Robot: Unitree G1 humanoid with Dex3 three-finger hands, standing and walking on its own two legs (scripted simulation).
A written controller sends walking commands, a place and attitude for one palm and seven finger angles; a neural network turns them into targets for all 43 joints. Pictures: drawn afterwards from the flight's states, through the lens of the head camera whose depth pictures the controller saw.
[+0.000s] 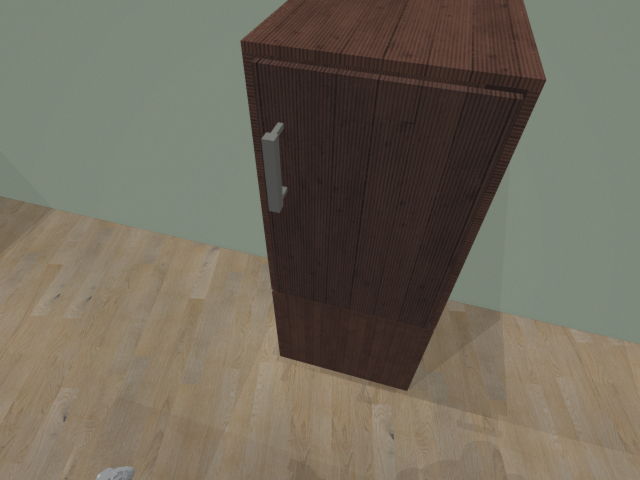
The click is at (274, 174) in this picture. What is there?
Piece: cupboard door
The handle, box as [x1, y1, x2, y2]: [261, 122, 287, 212]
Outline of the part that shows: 279,122 276,124 270,133 266,132 261,139 269,210 279,212 282,207 282,199 287,190 286,187 281,185 278,135 283,128 283,123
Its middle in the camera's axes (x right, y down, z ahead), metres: -0.08 -0.12 +0.68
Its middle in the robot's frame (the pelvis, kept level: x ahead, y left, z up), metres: +0.60 +0.11 +0.07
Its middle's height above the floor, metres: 0.84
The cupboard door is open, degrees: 0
